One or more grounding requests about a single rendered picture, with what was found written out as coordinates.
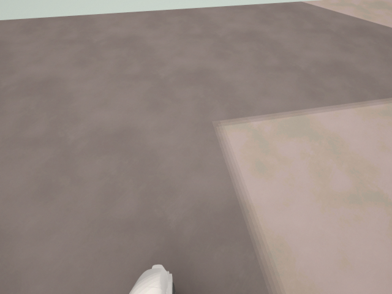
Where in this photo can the robot left shin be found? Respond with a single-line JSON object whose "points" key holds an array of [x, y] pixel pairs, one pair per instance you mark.
{"points": [[158, 266]]}

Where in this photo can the robot left thigh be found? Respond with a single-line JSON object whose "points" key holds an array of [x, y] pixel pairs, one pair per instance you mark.
{"points": [[153, 281]]}

